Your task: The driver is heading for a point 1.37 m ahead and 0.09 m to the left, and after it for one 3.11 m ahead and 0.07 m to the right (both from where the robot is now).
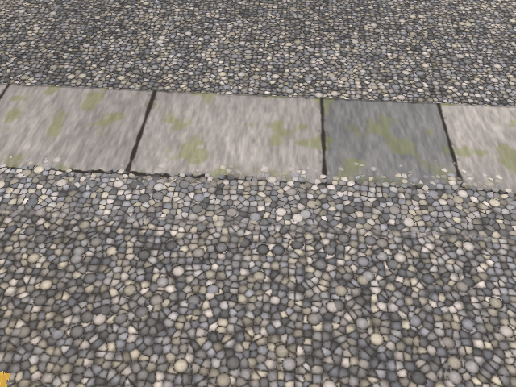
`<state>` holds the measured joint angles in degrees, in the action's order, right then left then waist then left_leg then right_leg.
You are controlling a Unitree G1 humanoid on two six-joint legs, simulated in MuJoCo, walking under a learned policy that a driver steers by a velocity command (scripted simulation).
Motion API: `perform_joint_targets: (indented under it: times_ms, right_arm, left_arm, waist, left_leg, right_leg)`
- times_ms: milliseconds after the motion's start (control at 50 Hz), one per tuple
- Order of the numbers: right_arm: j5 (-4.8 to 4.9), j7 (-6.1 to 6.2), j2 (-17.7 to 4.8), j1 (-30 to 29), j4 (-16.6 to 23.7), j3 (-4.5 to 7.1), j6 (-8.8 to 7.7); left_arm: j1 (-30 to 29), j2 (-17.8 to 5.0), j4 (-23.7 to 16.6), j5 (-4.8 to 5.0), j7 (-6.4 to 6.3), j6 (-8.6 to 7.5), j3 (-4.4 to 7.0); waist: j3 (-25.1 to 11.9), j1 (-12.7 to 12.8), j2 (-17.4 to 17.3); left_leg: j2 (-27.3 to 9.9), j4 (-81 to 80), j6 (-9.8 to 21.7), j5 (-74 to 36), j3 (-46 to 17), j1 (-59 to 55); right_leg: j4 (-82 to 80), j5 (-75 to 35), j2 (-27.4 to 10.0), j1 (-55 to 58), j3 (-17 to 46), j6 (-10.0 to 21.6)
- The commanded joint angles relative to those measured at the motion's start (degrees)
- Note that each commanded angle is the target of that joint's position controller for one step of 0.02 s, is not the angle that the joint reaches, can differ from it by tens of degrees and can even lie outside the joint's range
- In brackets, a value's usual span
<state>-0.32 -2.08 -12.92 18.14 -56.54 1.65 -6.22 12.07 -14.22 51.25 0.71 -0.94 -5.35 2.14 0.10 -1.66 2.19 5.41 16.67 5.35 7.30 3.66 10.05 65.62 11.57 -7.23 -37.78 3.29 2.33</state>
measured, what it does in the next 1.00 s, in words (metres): walks ahead: right foot, then left foot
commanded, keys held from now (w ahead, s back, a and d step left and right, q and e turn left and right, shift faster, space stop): w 1.00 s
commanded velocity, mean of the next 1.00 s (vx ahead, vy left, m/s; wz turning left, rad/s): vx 0.50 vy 0.00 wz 0.00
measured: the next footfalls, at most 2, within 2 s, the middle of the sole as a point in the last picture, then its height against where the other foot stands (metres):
right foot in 0.30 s outside the picture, level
left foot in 0.86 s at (234, 339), level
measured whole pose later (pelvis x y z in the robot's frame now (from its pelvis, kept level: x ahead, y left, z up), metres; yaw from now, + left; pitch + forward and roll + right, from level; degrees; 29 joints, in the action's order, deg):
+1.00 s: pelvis +0.55 -0.01 -0.01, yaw +1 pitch +2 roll +0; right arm 0.1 -2.0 -13.9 9.6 -51.4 3.0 -5.8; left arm 17.6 -14.5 55.3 1.3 -0.2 -5.6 2.8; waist 1.4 0.2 1.5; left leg 1.7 27.0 3.8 8.5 3.7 20.3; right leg 67.5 21.1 -2.6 -23.2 1.6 3.0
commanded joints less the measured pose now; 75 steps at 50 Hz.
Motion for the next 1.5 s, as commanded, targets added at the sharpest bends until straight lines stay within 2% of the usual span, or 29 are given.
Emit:
perform_joint_targets:
  times_ms: [20,220,260,300,320,340,360,380,400,440,640,760,820,860,880,900,920,940,960,1000,1100,1220,1320,1380,1420,1440,1460,1480,1500]
  right_arm:
    - [0.04,1.12,-7.43,-2.21,3.05,1.16,-1.04]
    - [1.5,2.28,-9.87,6.92,-0.02,1.92,1.2]
    - [1.51,2.38,-10.74,5.55,0.16,2.25,1.82]
    - [0.64,2.34,-8.53,3.74,1.32,1.3,2.2]
    - [-0.03,2.01,-3.23,8.07,2.96,-0.45,1.29]
    - [1.05,1.63,-1.5,10.27,2.12,-1.14,-0.27]
    - [2.41,1.4,-8.19,5.7,2.95,0.51,-1.31]
    - [2.89,1.43,-9.43,0.96,4.41,0.86,-1.65]
    - [2.23,1.77,-8.67,-1.29,4.74,0.99,-1.38]
    - [1.3,2.13,-6.72,-0.3,4.46,1.41,0.23]
    - [0.84,1.76,-3.72,-15.57,9.39,1.32,1.19]
    - [1.51,0.02,-4.19,-23.66,12.73,0.99,0.37]
    - [1.51,-0.53,-6.33,-19.56,12.28,1.86,-0.19]
    - [1.31,0.09,-10.94,-3.02,7.27,4.39,-0.18]
    - [0.13,0.61,-16.14,6.39,5.53,5.71,0.0]
    - [0.41,0.28,-16.08,8.52,4.81,5.34,0.25]
    - [1.02,0.31,-11.63,6.09,4.99,4.07,0.11]
    - [1.25,0.46,-9.78,0.35,6.22,3.44,0.05]
    - [0.79,0.37,-8.22,-4.36,7.16,2.89,0.0]
    - [-0.29,-0.06,-5.5,-7.4,7.04,2.11,-0.3]
    - [0.01,1.14,-8.26,-2.93,4.38,2.76,-0.5]
    - [0.74,2.32,-8.97,2.49,2.33,2.61,0.36]
    - [1.14,2.57,-9.6,6.85,-0.19,3.0,1.53]
    - [1.36,2.9,-10.61,5.62,-0.46,3.56,2.24]
    - [1.35,2.89,-10.41,2.95,0.2,3.43,2.72]
    - [0.7,2.84,-8.68,2.69,1.35,2.6,2.68]
    - [0.26,2.19,-1.49,9.35,2.06,0.44,1.45]
    - [1.27,1.75,-4.11,8.45,0.97,0.89,-0.14]
    - [2.84,1.52,-8.8,2.77,2.67,2.17,-1.02]
  left_arm:
    - [2.0,-2.67,-2.48,-0.73,-0.43,0.23,0.8]
    - [-14.82,-2.83,-8.33,0.58,2.41,-1.18,0.22]
    - [-11.15,-4.48,-7.92,0.54,2.79,-1.68,0.91]
    - [6.06,-9.78,-3.06,0.29,2.28,-1.97,3.57]
    - [15.4,-16.5,-1.55,-0.91,1.97,-1.73,5.16]
    - [17.4,-14.42,-0.66,-0.66,2.28,-1.41,4.6]
    - [13.23,-9.98,-1.42,-0.33,2.34,-1.54,3.19]
    - [7.74,-7.58,-2.81,-0.29,2.24,-1.42,2.4]
    - [3.25,-5.96,-3.52,-0.48,2.51,-1.35,1.77]
    - [0.72,-3.75,-3.27,-1.01,2.99,-1.51,1.11]
    - [9.65,-7.3,1.57,-0.39,0.91,-0.89,1.9]
    - [14.0,-8.0,4.6,0.21,0.36,0.39,2.43]
    - [11.93,-9.27,4.49,0.27,0.09,1.11,2.96]
    - [9.97,-7.9,3.61,-0.23,0.11,1.61,2.33]
    - [13.95,-3.93,2.42,-0.97,0.42,1.06,1.0]
    - [17.88,0.92,3.26,-0.65,0.97,-0.41,-0.56]
    - [12.79,-5.44,2.65,1.1,1.23,-1.53,1.08]
    - [7.65,-7.6,0.76,1.92,1.19,-2.12,1.61]
    - [4.95,-7.51,0.31,1.32,0.73,-2.12,1.81]
    - [6.23,-5.28,0.56,0.41,0.31,-0.71,2.24]
    - [1.72,-3.96,-1.23,-0.32,-0.17,1.08,2.59]
    - [-9.87,-2.18,-4.51,-0.14,0.88,0.39,1.91]
    - [-17.22,-2.36,-7.46,0.48,2.52,-0.27,1.28]
    - [-15.21,-4.12,-7.8,0.6,3.32,-0.82,1.73]
    - [-2.76,-7.71,-4.14,0.28,3.0,-0.96,3.72]
    - [8.29,-11.49,-1.4,-0.3,2.47,-0.91,5.04]
    - [14.69,-17.17,0.01,-0.96,2.28,-0.6,6.33]
    - [14.9,-12.38,0.14,-0.55,2.4,-0.47,4.82]
    - [9.38,-9.41,-0.7,-0.16,2.3,-0.57,3.82]
  waist:
    - [3.14,2.67,-4.37]
    - [4.67,-2.55,-5.35]
    - [2.7,0.19,-6.5]
    - [-8.06,8.07,-4.6]
    - [-17.88,8.5,7.12]
    - [-23.05,7.91,15.12]
    - [-15.6,7.67,9.47]
    - [-9.77,6.22,5.7]
    - [-5.67,4.34,1.32]
    - [-2.59,1.26,2.18]
    - [2.74,3.88,1.11]
    - [5.56,5.58,1.32]
    - [2.4,2.3,2.92]
    - [-7.68,-5.49,1.96]
    - [-16.91,-5.86,-7.43]
    - [-23.41,-4.21,-18.28]
    - [-17.86,-5.03,-13.46]
    - [-10.01,-3.62,-10.5]
    - [-6.04,-1.72,-5.65]
    - [-3.11,1.97,-6.45]
    - [0.88,2.25,-5.15]
    - [2.94,-1.17,-5.29]
    - [5.32,-3.23,-5.41]
    - [3.68,-0.74,-6.82]
    - [-3.8,5.99,-7.04]
    - [-11.82,9.91,-3.59]
    - [-20.29,7.71,10.74]
    - [-23.61,8.47,11.04]
    - [-14.21,7.69,7.94]
  left_leg:
    - [-15.98,-11.79,9.76,-4.47,-11.91,6.02]
    - [-19.48,-5.68,6.12,-4.5,-10.7,-10.04]
    - [-19.98,-1.04,4.95,-12.09,-10.73,-11.37]
    - [-14.26,19.83,1.91,-23.94,-5.74,-4.61]
    - [-6.73,43.22,-2.09,-5.55,-1.15,16.3]
    - [-1.57,55.64,-3.0,23.96,-7.03,29.64]
    - [-5.57,60.81,-1.7,21.92,-10.79,35.1]
    - [-8.76,59.81,-0.95,16.45,-9.2,35.28]
    - [-11.08,56.13,-1.27,11.83,-7.93,32.74]
    - [-13.45,50.43,-1.83,7.08,-7.81,26.67]
    - [-11.91,23.35,-4.17,-13.47,-4.69,30.11]
    - [-10.43,14.74,-2.3,-9.16,-4.35,31.67]
    - [-7.7,12.71,-0.11,-3.3,-2.1,22.25]
    - [-6.15,12.78,2.99,-4.74,-1.3,-1.81]
    - [-20.16,13.26,9.41,-2.6,-20.4,-24.43]
    - [-28.38,3.89,14.83,6.47,-43.58,-34.81]
    - [-26.35,1.36,11.97,11.1,-41.51,-30.59]
    - [-24.91,0.01,9.63,7.84,-33.1,-21.52]
    - [-22.9,-1.81,8.51,2.67,-26.91,-12.49]
    - [-19.21,-5.57,7.4,-2.32,-19.38,-2.02]
    - [-17.95,-9.91,8.55,-9.21,-12.75,0.25]
    - [-15.96,-10.52,5.95,-9.36,-7.67,-3.81]
    - [-19.32,-7.07,5.9,-10.24,-8.02,-12.73]
    - [-20.92,-2.28,4.55,-19.44,-8.13,-15.8]
    - [-17.38,11.55,2.43,-35.9,-5.05,-13.12]
    - [-14.24,27.01,0.48,-27.24,-2.75,-2.52]
    - [-3.78,50.29,-3.9,3.3,-1.27,21.56]
    - [-2.81,58.82,-3.34,24.92,-10.05,29.17]
    - [-6.53,61.57,-2.21,21.99,-10.15,34.09]
  right_leg:
    - [-7.86,-9.07,-2.45,-1.43,0.06,-1.55]
    - [-34.71,-10.71,2.08,0.57,-2.54,-0.26]
    - [-37.02,-6.62,3.86,7.14,-3.93,1.45]
    - [-37.22,-7.42,3.86,31.1,-3.14,5.22]
    - [-38.03,-5.5,-11.05,54.6,18.42,12.84]
    - [-47.36,1.37,-16.99,62.15,39.03,17.91]
    - [-48.34,3.47,-14.98,56.17,33.64,14.8]
    - [-49.04,-0.11,-12.8,47.89,24.48,12.5]
    - [-51.26,-4.97,-10.15,39.58,18.12,11.36]
    - [-55.08,-8.84,-6.37,30.96,11.02,9.9]
    - [-59.56,-15.62,-3.56,31.9,0.46,8.96]
    - [-55.95,-15.92,-7.48,41.93,0.91,8.39]
    - [-49.69,-29.43,-7.93,43.7,0.31,6.89]
    - [-30.44,-38.98,-2.85,36.46,-3.56,4.09]
    - [-8.62,-19.41,3.27,16.88,-6.34,0.89]
    - [5.41,21.03,11.3,1.67,-0.31,-0.73]
    - [11.4,20.55,7.81,-4.39,4.52,0.59]
    - [10.71,14.84,4.67,-6.56,2.33,1.4]
    - [7.82,9.2,1.86,-3.85,1.05,1.37]
    - [2.84,4.12,-1.12,3.04,1.23,1.2]
    - [-7.69,-4.59,-2.18,-1.59,0.1,-1.16]
    - [-26.58,-18.27,0.34,-1.8,-2.41,-1.72]
    - [-33.97,-14.23,1.87,-3.66,-2.98,-0.62]
    - [-36.47,-8.23,3.6,1.97,-3.98,1.63]
    - [-38.16,-8.2,7.46,20.4,-7.06,4.23]
    - [-36.03,-9.9,0.99,38.5,0.08,7.49]
    - [-39.91,-2.7,-13.72,60.95,26.68,16.92]
    - [-47.49,2.15,-15.98,62.61,39.06,18.13]
    - [-48.18,2.98,-13.81,55.04,30.33,14.67]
